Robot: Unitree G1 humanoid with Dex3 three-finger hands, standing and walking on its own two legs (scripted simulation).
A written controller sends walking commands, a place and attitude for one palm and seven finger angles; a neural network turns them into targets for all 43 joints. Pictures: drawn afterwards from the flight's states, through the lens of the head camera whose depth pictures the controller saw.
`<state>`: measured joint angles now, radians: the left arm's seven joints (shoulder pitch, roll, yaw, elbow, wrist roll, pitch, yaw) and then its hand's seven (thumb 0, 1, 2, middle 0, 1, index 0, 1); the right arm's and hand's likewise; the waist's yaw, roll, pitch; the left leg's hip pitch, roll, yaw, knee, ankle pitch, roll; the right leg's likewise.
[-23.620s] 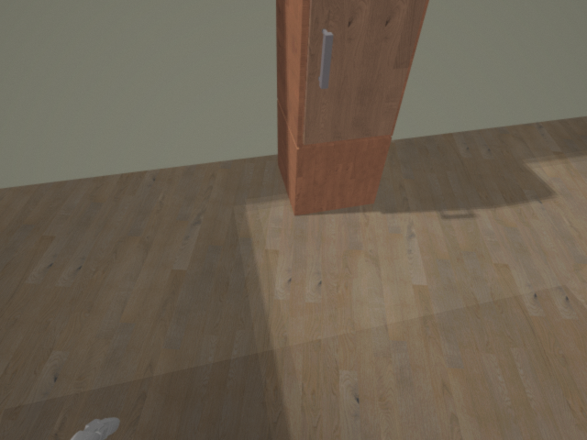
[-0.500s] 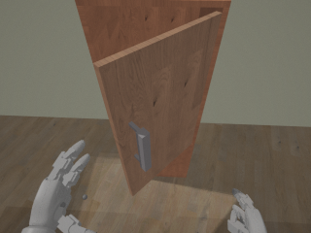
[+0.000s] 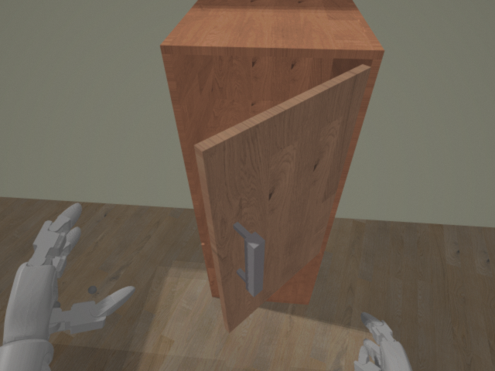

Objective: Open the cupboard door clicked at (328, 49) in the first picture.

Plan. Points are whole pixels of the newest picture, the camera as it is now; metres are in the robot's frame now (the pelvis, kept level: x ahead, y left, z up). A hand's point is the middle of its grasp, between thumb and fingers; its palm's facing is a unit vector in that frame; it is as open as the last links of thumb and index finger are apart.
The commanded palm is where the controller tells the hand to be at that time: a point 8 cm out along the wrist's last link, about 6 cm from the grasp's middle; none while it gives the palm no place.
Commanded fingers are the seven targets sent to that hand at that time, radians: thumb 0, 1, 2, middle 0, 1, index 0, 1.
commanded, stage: draw the hand back to the body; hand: left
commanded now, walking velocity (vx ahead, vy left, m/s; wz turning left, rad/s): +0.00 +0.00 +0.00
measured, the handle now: (247, 259) +0.32 +0.04 +0.00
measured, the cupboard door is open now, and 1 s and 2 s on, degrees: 46 46 46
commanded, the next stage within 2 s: step back with the hand held close in 0.66 s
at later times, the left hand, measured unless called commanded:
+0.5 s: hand (68, 262) +0.19 +0.24 +0.16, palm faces +0.45 -0.81 -0.37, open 7.6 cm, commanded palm +0.14 +0.28 +0.18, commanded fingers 0.00 0.90 0.90 -0.20 -0.30 -0.20 -0.30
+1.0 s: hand (82, 266) +0.19 +0.23 +0.16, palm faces +0.37 -0.80 -0.48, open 7.4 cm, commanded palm +0.13 +0.27 +0.19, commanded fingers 0.00 0.90 0.90 -0.20 -0.30 -0.20 -0.30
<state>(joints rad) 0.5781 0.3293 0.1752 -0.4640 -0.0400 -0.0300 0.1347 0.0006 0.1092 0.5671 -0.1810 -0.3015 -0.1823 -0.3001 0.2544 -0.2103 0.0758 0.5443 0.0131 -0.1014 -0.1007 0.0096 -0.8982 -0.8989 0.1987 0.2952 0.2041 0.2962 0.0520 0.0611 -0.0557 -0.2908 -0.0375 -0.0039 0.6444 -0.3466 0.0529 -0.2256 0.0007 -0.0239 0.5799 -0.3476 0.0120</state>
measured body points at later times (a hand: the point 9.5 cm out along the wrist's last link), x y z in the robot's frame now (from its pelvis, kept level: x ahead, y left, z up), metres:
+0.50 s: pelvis +0.00 -0.02 +0.02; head -0.02 -0.03 +0.47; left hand +0.16 +0.28 +0.18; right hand +0.19 -0.24 -0.07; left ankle +0.00 +0.08 -0.73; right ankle -0.02 -0.13 -0.73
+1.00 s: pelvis -0.01 -0.03 +0.02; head +0.00 -0.04 +0.47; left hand +0.17 +0.27 +0.19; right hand +0.17 -0.27 -0.07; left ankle +0.00 +0.08 -0.73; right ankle -0.02 -0.13 -0.73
